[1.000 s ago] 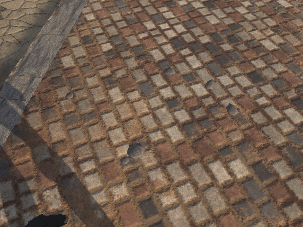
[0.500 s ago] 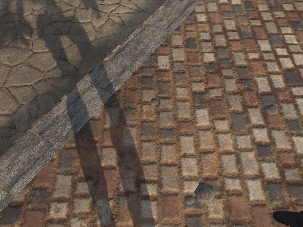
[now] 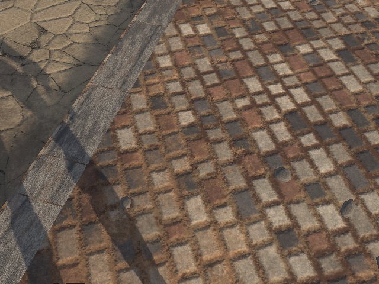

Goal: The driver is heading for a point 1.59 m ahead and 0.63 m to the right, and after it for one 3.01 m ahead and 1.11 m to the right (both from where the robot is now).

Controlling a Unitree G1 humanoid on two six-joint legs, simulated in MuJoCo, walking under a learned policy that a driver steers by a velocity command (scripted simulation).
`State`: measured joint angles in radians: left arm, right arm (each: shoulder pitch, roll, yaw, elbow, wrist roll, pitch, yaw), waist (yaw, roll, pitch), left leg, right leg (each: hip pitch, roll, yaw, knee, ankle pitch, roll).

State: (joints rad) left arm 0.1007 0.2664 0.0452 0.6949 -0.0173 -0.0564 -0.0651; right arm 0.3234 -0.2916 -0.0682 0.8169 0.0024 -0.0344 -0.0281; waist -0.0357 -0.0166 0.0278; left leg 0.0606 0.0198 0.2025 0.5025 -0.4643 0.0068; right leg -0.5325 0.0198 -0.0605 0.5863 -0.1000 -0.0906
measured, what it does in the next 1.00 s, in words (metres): walks ahead, turning right: left foot, then right foot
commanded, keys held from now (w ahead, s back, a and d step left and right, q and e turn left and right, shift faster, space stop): w+e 0.60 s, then e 0.38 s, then no key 0.02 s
